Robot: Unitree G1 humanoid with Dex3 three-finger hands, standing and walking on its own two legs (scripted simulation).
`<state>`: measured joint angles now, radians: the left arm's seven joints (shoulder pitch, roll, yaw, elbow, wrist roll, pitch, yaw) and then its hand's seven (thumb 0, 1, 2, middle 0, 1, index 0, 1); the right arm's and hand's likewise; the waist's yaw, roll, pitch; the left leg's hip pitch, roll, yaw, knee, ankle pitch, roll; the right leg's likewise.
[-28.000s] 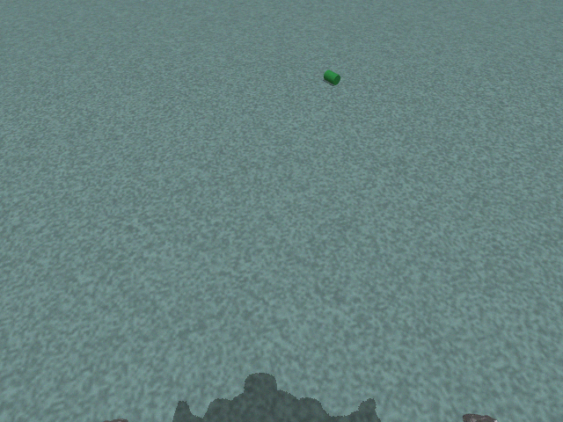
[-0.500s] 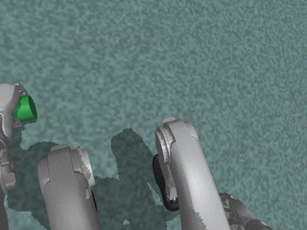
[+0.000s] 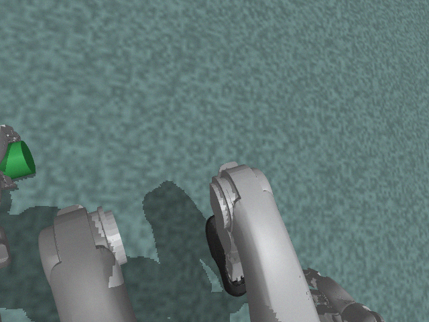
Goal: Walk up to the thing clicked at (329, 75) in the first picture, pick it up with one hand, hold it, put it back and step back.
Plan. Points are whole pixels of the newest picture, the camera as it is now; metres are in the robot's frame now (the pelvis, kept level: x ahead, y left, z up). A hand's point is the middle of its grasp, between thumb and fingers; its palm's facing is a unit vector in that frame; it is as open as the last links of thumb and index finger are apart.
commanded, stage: rest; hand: left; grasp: from above
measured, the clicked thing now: (0, 164) +0.43 +0.30 -0.24
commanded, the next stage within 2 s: open in 0.78 s
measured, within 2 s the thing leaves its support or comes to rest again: rests again in 1.32 s
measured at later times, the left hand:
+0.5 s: hand (1, 163) +0.42 +0.30 -0.22, palm faces -0.42 -0.14 -0.90, open 9.2 cm
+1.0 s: hand out of the picture +0.42 +0.30 -0.22, palm faces -0.43 -0.14 -0.89, open 9.3 cm
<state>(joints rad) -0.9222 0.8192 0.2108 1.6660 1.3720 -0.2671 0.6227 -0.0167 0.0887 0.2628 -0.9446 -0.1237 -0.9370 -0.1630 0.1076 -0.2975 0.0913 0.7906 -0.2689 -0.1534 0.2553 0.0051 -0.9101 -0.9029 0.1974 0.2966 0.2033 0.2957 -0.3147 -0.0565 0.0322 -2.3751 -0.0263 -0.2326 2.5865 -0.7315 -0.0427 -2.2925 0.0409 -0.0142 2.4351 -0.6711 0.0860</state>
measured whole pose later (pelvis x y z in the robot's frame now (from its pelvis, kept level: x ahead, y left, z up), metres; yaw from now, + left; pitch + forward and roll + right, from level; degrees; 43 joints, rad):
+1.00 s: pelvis +0.00 +0.01 +0.00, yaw -3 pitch +26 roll -14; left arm -0.98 0.91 0.15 1.80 1.36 -0.27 0.69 -0.02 0.08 0.31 -0.93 -0.14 -0.91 -0.20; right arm 0.08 -0.32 0.21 0.78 -0.32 -0.26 0.33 0.01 -0.91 -0.90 0.20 0.30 0.20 0.30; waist -0.35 -0.09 0.10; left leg -2.35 -0.02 -0.27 2.62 -0.74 -0.03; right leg -2.25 0.06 -0.05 2.43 -0.66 0.08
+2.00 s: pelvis +0.00 +0.01 +0.00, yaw -3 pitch +26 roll -14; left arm -0.94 0.89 0.18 1.69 1.34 -0.26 0.70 0.00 -0.25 0.82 -0.29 -0.84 -0.30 -0.83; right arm 0.09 -0.34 0.18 0.77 -0.31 -0.27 0.34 0.01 -0.90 -0.90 0.20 0.30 0.20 0.30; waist -0.33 -0.08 0.10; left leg -2.35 -0.02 -0.28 2.61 -0.74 -0.03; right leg -2.25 0.05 -0.06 2.41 -0.66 0.08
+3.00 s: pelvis -0.01 +0.00 +0.04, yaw +3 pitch +34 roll -8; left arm -0.90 0.70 0.12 1.39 1.28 -0.17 0.52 0.00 -0.25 0.85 -0.29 -0.81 -0.28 -0.81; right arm 0.18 -0.27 0.02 0.78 -0.16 -0.08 0.17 0.01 -0.90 -0.90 0.20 0.30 0.20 0.30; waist -0.26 0.02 -0.08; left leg -2.34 -0.02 -0.16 2.41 -0.67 -0.03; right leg -2.27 0.00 0.02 2.30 -0.63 0.07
